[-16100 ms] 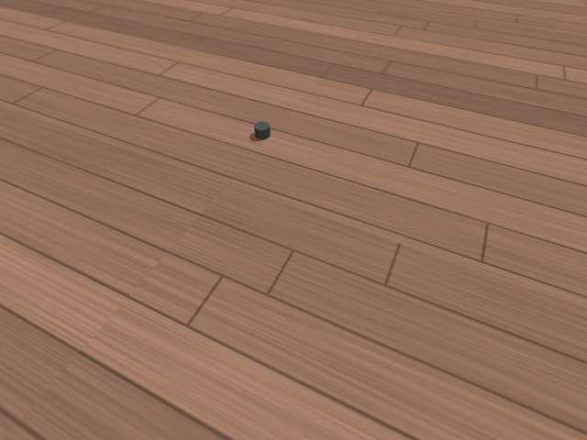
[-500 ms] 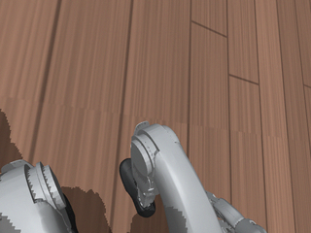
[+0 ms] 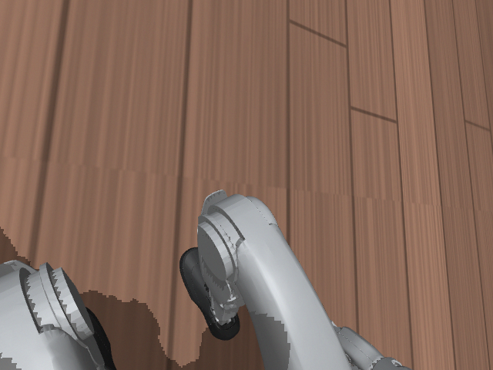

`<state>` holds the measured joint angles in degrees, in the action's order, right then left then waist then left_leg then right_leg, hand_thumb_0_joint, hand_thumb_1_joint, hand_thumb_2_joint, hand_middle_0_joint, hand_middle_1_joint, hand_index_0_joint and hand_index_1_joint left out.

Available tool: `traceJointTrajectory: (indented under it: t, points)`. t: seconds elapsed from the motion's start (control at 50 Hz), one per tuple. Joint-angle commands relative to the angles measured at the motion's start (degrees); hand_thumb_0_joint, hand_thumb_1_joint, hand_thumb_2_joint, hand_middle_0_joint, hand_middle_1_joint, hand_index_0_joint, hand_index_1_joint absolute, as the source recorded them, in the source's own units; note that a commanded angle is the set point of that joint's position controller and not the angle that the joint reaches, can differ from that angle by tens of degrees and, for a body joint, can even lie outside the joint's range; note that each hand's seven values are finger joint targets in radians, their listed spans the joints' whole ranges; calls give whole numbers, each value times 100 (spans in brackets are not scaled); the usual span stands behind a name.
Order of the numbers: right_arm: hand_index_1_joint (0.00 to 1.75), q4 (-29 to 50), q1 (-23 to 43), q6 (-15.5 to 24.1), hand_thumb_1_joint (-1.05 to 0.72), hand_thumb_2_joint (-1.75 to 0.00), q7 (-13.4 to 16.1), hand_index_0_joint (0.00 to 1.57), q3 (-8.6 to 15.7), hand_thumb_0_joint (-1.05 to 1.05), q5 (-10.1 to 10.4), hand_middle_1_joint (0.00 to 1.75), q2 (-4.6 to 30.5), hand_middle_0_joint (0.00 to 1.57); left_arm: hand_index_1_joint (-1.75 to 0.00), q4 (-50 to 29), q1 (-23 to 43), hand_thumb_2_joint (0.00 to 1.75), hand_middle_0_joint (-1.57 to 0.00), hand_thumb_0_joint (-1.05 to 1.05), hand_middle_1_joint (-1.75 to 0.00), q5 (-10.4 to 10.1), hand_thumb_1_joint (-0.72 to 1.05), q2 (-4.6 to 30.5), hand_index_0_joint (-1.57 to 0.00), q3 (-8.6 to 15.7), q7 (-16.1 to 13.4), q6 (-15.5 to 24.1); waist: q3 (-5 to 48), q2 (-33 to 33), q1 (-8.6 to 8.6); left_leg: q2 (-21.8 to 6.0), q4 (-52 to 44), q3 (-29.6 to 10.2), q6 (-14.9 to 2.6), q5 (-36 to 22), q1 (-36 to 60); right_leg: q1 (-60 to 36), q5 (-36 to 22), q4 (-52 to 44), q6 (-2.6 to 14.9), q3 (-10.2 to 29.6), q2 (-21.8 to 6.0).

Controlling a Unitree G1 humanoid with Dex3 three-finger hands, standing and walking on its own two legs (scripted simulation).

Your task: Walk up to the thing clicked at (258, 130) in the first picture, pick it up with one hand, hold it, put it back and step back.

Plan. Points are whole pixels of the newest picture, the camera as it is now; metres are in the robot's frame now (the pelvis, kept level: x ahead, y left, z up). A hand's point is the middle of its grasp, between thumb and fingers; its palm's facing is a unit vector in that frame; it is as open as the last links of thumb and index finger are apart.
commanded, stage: close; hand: left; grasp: from above
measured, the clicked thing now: out of the picture +0.45 +0.32 -0.27
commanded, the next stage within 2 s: settle in 1.46 s
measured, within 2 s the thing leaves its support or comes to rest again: leaves its support in 1.90 s
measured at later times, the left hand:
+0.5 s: hand out of the picture +0.44 +0.33 -0.25, palm faces -0.44 -0.17 -0.88, open 12.5 cm
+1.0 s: hand out of the picture +0.44 +0.32 -0.25, palm faces -0.44 -0.16 -0.89, open 11.7 cm
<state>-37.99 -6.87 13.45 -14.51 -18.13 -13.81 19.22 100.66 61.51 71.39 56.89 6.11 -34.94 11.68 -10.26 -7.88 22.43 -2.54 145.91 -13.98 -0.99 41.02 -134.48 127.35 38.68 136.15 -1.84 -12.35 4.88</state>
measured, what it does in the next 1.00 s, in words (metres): stands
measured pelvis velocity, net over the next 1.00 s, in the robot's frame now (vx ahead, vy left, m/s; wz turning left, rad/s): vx -0.01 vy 0.00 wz -0.01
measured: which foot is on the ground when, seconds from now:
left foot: down 0.00-1.00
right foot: down 0.00-1.00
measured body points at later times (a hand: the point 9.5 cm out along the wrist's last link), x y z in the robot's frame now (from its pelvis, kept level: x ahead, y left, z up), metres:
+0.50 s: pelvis +0.00 +0.00 +0.00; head +0.28 +0.13 +0.33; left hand +0.46 +0.33 -0.20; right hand +0.06 -0.24 -0.05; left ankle +0.06 +0.12 -0.27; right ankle +0.11 -0.11 -0.27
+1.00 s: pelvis -0.01 +0.00 +0.00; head +0.27 +0.13 +0.33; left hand +0.46 +0.33 -0.20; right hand +0.05 -0.24 -0.05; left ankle +0.06 +0.12 -0.27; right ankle +0.11 -0.11 -0.27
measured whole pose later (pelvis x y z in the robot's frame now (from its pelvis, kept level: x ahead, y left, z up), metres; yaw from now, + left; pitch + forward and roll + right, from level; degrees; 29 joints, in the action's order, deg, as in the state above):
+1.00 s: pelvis -0.01 +0.00 +0.00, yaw -1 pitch +26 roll -15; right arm -35.8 -5.6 15.3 -14.4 -20.3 -14.1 20.4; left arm 102.2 62.5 71.1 58.9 3.7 -36.4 12.0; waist -11.6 -9.2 22.4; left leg -2.9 145.5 -14.7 -1.3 40.3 -133.5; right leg 126.2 37.3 134.9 -2.4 -12.8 5.4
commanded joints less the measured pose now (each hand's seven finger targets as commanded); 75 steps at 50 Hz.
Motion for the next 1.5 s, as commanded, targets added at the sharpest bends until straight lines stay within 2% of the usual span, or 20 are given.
traceJointTrajectory:
  t: [0.0, 0.04, 0.08, 0.14, 0.2, 0.32, 0.36, 0.42, 0.44, 0.46, 0.54, 0.58, 0.64, 0.68, 0.7, 0.84, 0.94, 1.02, 1.14, 1.48]
  points:
    - [30, -22, -1082, -3, -89, -90, 70, 20, 531, 0, 2, 30, 1920, 20, -104, -780, 1552, 90, -10, 0, -107, -23, -40, 1488, -14, 74, -279, 82, 3846, 2987, 193, -128, -1444, 418, 14, -1245, 2695, -2201, -1573, -1241, 303, -359, 245]
    - [30, -15, -990, 25, -89, -90, 90, 20, 517, 0, 26, 30, 1924, 20, -104, -708, 1502, 89, -12, 0, -108, -7, -36, 1504, -15, 97, -340, 93, 3748, 3056, 167, -141, -1484, 360, 43, -1167, 2722, -1998, -1471, -1155, 316, -411, 214]
    - [30, 0, -986, 63, -89, -90, 56, 20, 529, 0, -21, 30, 1932, 20, -102, -476, 1367, 86, -12, 0, -107, 52, -35, 1237, -16, -70, -317, 60, 3448, 2977, 309, -148, -1510, 341, 55, -1009, 2673, -1876, -1373, -1131, 309, -437, 222]
    - [30, 8, -1050, 71, -89, -90, 67, 20, 493, 0, 2, 30, 1925, 20, -101, -575, 1524, 85, -15, 0, -106, 44, -31, 1463, -19, 86, -341, 41, 3528, 2870, 276, -131, -1452, 354, 23, -1047, 2599, -1905, -1412, -1189, 276, -436, 199]
    - [30, 23, -948, 100, -89, -90, 70, 20, 524, 0, -12, 30, 1959, 20, -102, -470, 1450, 86, -17, 0, -105, -3, -29, 1262, -21, -103, -296, -9, 3404, 2892, 317, -147, -1467, 358, 28, -949, 2586, -1867, -1346, -1214, 283, -406, 211]
    - [30, -29, -999, 125, -89, -90, 53, 20, 447, 0, -7, 30, 1900, 20, -100, -634, 1447, 82, -21, 0, -104, -90, -24, 1290, -25, -120, -220, -15, 3763, 3048, 288, -175, -1401, 294, 73, -1482, 2928, -2109, -1796, -1129, 269, -448, 211]
    - [30, 5, -994, 130, -90, -90, 38, 20, 432, 0, -5, 30, 1916, 20, -99, -498, 1382, 82, -22, 0, -103, -137, -23, 1148, -26, -237, -202, 3, 3536, 2778, 370, -172, -1363, 313, 34, -1349, 2722, -2141, -1756, -1208, 237, -455, 238]
    - [30, -3, -1030, 106, -90, -90, 53, 20, 454, 0, 4, 30, 1948, 20, -95, -471, 1329, 77, -23, 0, -100, -152, -21, 1253, -27, -181, -181, 35, 3452, 2941, 312, -163, -1457, 333, 57, -1319, 2772, -2129, -1664, -1231, 272, -436, 231]
    - [30, -8, -1014, 95, -89, -90, 64, 20, 409, 0, 6, 30, 1935, 20, -96, -780, 1508, 79, -23, 0, -101, -151, -22, 1452, -27, -94, -210, 81, 3707, 3021, 212, -167, -1441, 337, 57, -1394, 2795, -2221, -1702, -1243, 272, -444, 244]
    - [30, 32, -977, 93, -90, -90, 48, 20, 397, 0, -11, 30, 1906, 20, -97, -469, 1273, 80, -23, 0, -101, -121, -22, 1278, -27, -194, -196, 54, 3535, 2890, 281, -164, -1384, 348, 45, -1372, 2733, -2218, -1745, -1209, 267, -421, 243]
    - [30, 64, -955, 103, -90, -90, 58, 20, 391, 0, -18, 30, 1952, 20, -97, -377, 1256, 79, -27, 0, -102, -90, -15, 1237, -32, -255, -241, 101, 3381, 2834, 353, -169, -1444, 316, 43, -1149, 2679, -2112, -1565, -1238, 265, -458, 256]
    - [30, 57, -984, 90, -89, -90, 72, 20, 387, 0, -17, 30, 1952, 20, -98, -626, 1393, 81, -29, 0, -102, -99, -12, 1362, -33, -144, -303, 114, 3565, 2858, 291, -178, -1476, 325, 48, -1154, 2689, -2229, -1565, -1298, 268, -440, 282]
    - [30, 85, -868, 118, -90, -90, 77, 20, 437, 0, -24, 30, 2016, 20, -95, -566, 1347, 77, -30, 0, -100, -78, -11, 1292, -34, -208, -329, 110, 3366, 3001, 256, -190, -1601, 244, 98, -994, 2756, -1910, -1379, -1186, 306, -501, 256]
    - [30, 80, -848, 130, -89, -90, 62, 20, 374, 0, -14, 30, 1963, 20, -95, -508, 1445, 76, -32, 0, -101, -57, -7, 1214, -37, -262, -327, 93, 3314, 2922, 350, -204, -1565, 189, 92, -972, 2695, -1825, -1382, -1163, 286, -537, 248]
    - [30, 120, -865, 160, -90, -90, 45, 20, 361, 0, -31, 30, 1979, 20, -95, -463, 1458, 78, -34, 0, -100, -31, -5, 1155, -39, -332, -317, 84, 3205, 2859, 417, -183, -1529, 194, 73, -892, 2644, -1774, -1341, -1158, 271, -536, 213]
    - [30, 117, -982, 165, -90, -90, 69, 20, 376, 0, -1, 30, 2005, 20, -94, -537, 1403, 80, -44, 0, -98, -25, 6, 1420, -48, -195, -356, 16, 3368, 2858, 316, -183, -1536, 276, 60, -1071, 2724, -2040, -1477, -1273, 267, -441, 244]
    - [30, 144, -914, 199, -90, -90, 51, 20, 359, 0, -8, 30, 2010, 20, -95, -433, 1442, 80, -48, 0, -100, -108, 12, 1167, -52, -347, -342, -7, 3250, 2701, 439, -196, -1493, 214, 61, -1043, 2654, -1960, -1515, -1236, 246, -496, 238]
    - [30, 149, -993, 188, -90, -90, 67, 20, 328, 0, 7, 30, 2016, 20, -94, -383, 1303, 82, -51, 0, -98, -156, 15, 1398, -55, -216, -313, -10, 3305, 2642, 355, -187, -1480, 306, 35, -1087, 2592, -2177, -1538, -1360, 233, -428, 265]
    - [30, 161, -1012, 165, -90, -90, 96, 20, 342, 0, -2, 30, 2013, 20, -98, -463, 1310, 86, -55, 0, -102, -222, 21, 1379, -59, -198, -268, 20, 3409, 2758, 327, -189, -1548, 277, 53, -999, 2662, -2212, -1425, -1344, 254, -448, 263]
    - [30, 239, -900, 127, -90, -90, 126, 20, 284, 0, -25, 30, 2043, 20, -100, -395, 1365, 94, -72, 0, -104, -202, 42, 1189, -75, -418, -252, 32, 3040, 2693, 435, -206, -1655, 129, 90, -840, 2618, -1900, -1289, -1269, 265, -548, 235]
